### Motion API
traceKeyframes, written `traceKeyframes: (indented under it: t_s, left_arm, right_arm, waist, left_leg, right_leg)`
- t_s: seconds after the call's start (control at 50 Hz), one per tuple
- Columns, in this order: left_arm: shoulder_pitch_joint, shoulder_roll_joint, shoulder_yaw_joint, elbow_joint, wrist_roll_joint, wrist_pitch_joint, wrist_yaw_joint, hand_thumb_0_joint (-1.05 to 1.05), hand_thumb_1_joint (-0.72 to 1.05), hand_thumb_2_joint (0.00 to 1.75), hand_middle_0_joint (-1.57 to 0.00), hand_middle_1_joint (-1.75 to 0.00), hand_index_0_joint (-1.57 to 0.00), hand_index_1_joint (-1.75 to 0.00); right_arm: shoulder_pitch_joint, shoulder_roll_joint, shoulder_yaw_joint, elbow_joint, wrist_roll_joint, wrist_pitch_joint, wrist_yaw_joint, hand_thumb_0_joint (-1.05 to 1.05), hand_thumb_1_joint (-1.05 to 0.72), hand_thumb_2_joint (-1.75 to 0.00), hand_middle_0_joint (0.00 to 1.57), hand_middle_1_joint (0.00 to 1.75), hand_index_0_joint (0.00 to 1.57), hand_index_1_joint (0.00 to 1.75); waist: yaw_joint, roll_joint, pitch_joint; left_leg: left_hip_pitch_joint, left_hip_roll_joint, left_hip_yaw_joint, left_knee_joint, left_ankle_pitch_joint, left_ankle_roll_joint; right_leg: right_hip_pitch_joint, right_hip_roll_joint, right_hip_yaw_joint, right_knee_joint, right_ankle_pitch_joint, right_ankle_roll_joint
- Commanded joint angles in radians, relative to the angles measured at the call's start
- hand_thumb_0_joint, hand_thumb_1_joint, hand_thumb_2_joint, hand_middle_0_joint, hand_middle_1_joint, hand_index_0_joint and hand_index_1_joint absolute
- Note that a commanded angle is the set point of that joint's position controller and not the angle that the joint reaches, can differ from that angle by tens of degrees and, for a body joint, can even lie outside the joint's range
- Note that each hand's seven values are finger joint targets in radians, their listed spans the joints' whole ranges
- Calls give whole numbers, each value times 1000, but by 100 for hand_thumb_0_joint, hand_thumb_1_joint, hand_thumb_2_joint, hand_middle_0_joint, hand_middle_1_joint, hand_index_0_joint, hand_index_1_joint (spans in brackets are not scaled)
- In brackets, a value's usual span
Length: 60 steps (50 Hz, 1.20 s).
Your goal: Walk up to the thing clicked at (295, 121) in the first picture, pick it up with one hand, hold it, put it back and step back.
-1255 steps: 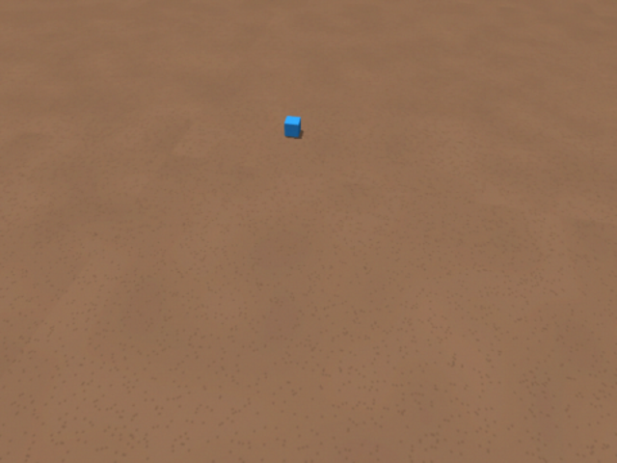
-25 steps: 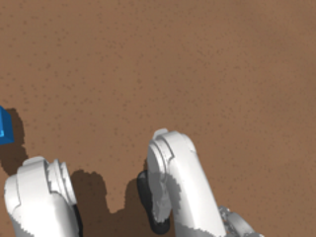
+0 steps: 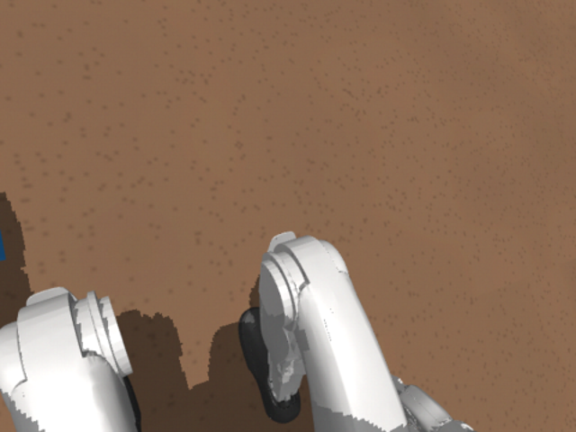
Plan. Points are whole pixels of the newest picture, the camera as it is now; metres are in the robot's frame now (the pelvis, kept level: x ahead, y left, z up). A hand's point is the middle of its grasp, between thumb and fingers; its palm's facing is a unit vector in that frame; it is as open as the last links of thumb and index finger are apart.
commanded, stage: open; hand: left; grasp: from above
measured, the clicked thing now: out of the picture +0.41 +0.31 -0.25
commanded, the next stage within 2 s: withdraw in 0.62 s
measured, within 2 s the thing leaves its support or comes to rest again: neither
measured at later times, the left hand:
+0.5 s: hand out of the picture +0.41 +0.33 -0.22, palm faces -0.46 -0.14 -0.88, open 14.5 cm
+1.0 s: hand out of the picture +0.43 +0.33 -0.18, palm faces -0.26 -0.11 -0.96, open 14.4 cm
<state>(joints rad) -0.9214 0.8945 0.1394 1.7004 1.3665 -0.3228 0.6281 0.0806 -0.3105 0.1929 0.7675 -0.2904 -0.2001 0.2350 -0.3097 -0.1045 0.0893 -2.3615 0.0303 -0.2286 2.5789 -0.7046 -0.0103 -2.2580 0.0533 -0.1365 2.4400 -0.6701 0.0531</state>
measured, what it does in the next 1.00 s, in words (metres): stands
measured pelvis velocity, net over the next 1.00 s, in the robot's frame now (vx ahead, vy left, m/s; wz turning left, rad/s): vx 0.00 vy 0.00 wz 0.00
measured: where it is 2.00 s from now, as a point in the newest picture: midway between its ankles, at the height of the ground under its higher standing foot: (206, 416)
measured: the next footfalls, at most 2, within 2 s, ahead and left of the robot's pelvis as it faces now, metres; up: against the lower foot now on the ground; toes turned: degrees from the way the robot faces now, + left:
none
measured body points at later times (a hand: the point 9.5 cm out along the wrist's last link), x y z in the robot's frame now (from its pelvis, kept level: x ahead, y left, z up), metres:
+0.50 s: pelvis +0.00 +0.00 +0.00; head +0.25 +0.11 +0.36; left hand +0.43 +0.33 -0.17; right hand +0.07 -0.26 -0.08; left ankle +0.07 +0.13 -0.26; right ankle +0.11 -0.12 -0.26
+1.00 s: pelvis +0.00 +0.00 +0.01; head +0.23 +0.10 +0.38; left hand +0.44 +0.33 -0.13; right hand +0.08 -0.26 -0.08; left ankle +0.07 +0.13 -0.26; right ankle +0.11 -0.12 -0.26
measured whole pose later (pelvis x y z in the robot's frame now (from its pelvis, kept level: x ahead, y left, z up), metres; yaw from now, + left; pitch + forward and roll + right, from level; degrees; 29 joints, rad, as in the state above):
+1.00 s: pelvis +0.00 +0.00 +0.01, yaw +0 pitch +29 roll -11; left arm -0.83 0.81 0.24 1.48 1.30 -0.22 0.68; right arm 0.11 -0.30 0.14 0.76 -0.26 -0.18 0.27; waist -0.27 -0.07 0.02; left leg -2.36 0.04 -0.22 2.55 -0.71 -0.02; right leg -2.27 0.05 -0.13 2.42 -0.68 0.04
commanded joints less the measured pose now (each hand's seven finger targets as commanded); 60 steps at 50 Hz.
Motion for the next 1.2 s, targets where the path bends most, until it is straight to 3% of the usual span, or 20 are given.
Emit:
traceKeyframes:
  t_s: [0.0,0.02,0.1,0.16,0.24,0.28,0.3,0.38,0.52,0.66,0.74,0.8,0.82,0.84,0.86,0.92,1.0,1.04,1.1,1.18]
  left_arm:
    - [-273,214,-1,-154,-19,6,65,0,-42,103,-24,-81,-19,-86]
    - [-257,182,-22,-129,-29,12,66,0,-45,102,-22,-81,-17,-86]
    - [-256,234,0,-159,-31,36,75,0,-58,108,-14,-83,-7,-90]
    - [-277,220,-4,-160,-29,49,65,0,-61,111,-10,-87,-3,-94]
    - [-230,275,75,-134,-46,60,57,0,-61,111,-7,-88,-1,-94]
    - [-219,264,78,-133,-49,59,41,0,-61,112,-7,-89,-1,-95]
    - [-260,231,39,-132,-45,56,26,0,-61,112,-8,-88,-1,-95]
    - [-219,262,58,-145,-59,46,-5,0,-61,113,-8,-91,-2,-98]
    - [-194,240,46,-162,-64,4,-33,0,-59,107,-6,-92,-2,-96]
    - [-209,275,56,-151,-29,-33,-8,0,-54,104,-6,-93,-3,-96]
    - [-250,249,11,-144,-7,-30,19,0,-54,98,-5,-99,-6,-98]
    - [-257,291,61,-219,-13,-9,65,0,-54,98,-5,-100,-6,-98]
    - [-244,263,44,-202,-11,8,77,0,-54,98,-5,-99,-6,-98]
    - [-249,269,75,-254,-25,22,97,0,-54,98,-5,-99,-7,-98]
    - [-255,260,74,-260,-21,44,105,0,-54,97,-5,-99,-6,-97]
    - [-237,284,164,-440,-95,116,127,0,-56,99,-5,-98,-6,-98]
    - [-196,178,99,-578,-184,228,53,0,-57,100,-6,-97,-5,-98]
    - [-207,87,20,-599,-219,276,-29,0,-59,102,-7,-98,-5,-100]
    - [-184,25,-44,-588,-264,315,-176,0,-57,102,-8,-98,-6,-100]
    - [-104,-86,-140,-606,-334,298,-370,0,-57,102,-9,-100,-7,-102]
  right_arm:
    - [145,-293,-92,-2,1,-10,-7,0,-89,-90,20,30,20,30]
    - [139,-287,-92,19,-3,-12,-4,0,-89,-90,20,30,20,30]
    - [150,-298,-95,15,5,-14,0,0,-89,-90,20,30,20,30]
    - [157,-303,-98,5,6,-20,13,0,-89,-90,20,30,20,30]
    - [179,-315,-102,5,6,-18,18,0,-89,-90,20,30,20,30]
    - [181,-310,-107,0,7,-13,20,0,-89,-90,20,30,20,30]
    - [171,-302,-104,-8,6,-17,24,0,-89,-90,20,30,20,30]
    - [182,-304,-108,0,8,-7,19,0,-89,-90,20,30,20,30]
    - [185,-289,-98,-11,16,26,10,0,-89,-90,20,30,20,30]
    - [167,-293,-82,-21,16,45,-9,0,-88,-90,20,30,20,30]
    - [148,-301,-83,-31,7,31,-9,0,-90,-90,20,30,20,30]
    - [148,-305,-92,-29,4,17,-6,0,-90,-90,20,30,20,30]
    - [149,-294,-92,-18,10,11,-3,0,-90,-90,20,30,20,30]
    - [147,-294,-99,-21,8,8,1,0,-90,-90,20,30,20,30]
    - [157,-294,-109,-23,6,1,10,0,-90,-90,20,30,20,30]
    - [150,-291,-153,-42,39,0,26,0,-90,-90,20,30,20,30]
    - [166,-267,-213,-44,108,25,39,0,-90,-90,20,30,20,30]
    - [194,-252,-235,-22,142,45,32,0,-91,-91,20,30,20,30]
    - [256,-241,-267,-7,170,78,17,0,-91,-91,20,30,20,30]
    - [269,-213,-280,-42,202,117,-17,0,-91,-91,20,30,20,30]
  waist:
    - [-25,458,-638]
    - [-25,461,-613]
    - [-5,475,-634]
    - [-27,475,-646]
    - [-17,453,-641]
    - [-13,474,-647]
    - [-36,472,-626]
    - [-20,476,-653]
    - [-18,419,-653]
    - [-14,407,-614]
    - [-29,441,-597]
    - [2,477,-651]
    - [12,494,-655]
    - [26,536,-683]
    - [14,547,-693]
    - [86,640,-832]
    - [120,652,-903]
    - [114,600,-902]
    - [96,418,-847]
    - [82,212,-782]
  left_leg:
    - [480,-1,118,-264,165,19]
    - [459,-1,118,-271,133,20]
    - [475,-2,119,-283,141,20]
    - [509,0,113,-271,195,17]
    - [498,0,108,-276,238,19]
    - [506,1,110,-284,233,17]
    - [490,1,113,-264,208,18]
    - [504,0,114,-275,202,19]
    - [468,0,116,-260,212,26]
    - [442,1,107,-267,157,25]
    - [471,-1,105,-276,132,18]
    - [497,0,109,-288,154,16]
    - [504,0,114,-290,143,14]
    - [525,0,119,-307,149,9]
    - [542,3,124,-299,156,7]
    - [625,4,138,-342,213,-2]
    - [652,4,164,-406,228,0]
    - [626,3,171,-433,200,17]
    - [575,-6,175,-458,185,38]
    - [510,-17,177,-498,171,58]
  right_leg:
    - [309,39,-109,-213,213,-73]
    - [290,40,-111,-227,177,-75]
    - [284,42,-104,-230,186,-78]
    - [292,35,-115,-205,247,-72]
    - [319,33,-120,-207,277,-71]
    - [322,35,-116,-211,268,-72]
    - [310,34,-111,-205,257,-74]
    - [337,34,-109,-217,249,-72]
    - [371,40,-96,-237,263,-70]
    - [325,44,-105,-236,198,-76]
    - [279,43,-119,-214,173,-76]
    - [292,44,-114,-220,190,-79]
    - [270,43,-108,-216,181,-83]
    - [274,45,-106,-221,184,-85]
    - [269,41,-104,-216,195,-83]
    - [291,29,-94,-223,249,-87]
    - [290,16,-53,-267,268,-96]
    - [301,24,-32,-327,246,-94]
    - [377,28,-5,-403,221,-88]
    - [520,23,13,-482,210,-78]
